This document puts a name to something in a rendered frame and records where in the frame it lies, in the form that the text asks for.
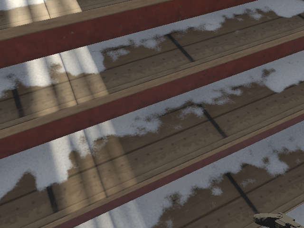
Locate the right robot hand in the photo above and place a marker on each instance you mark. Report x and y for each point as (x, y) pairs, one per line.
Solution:
(279, 220)

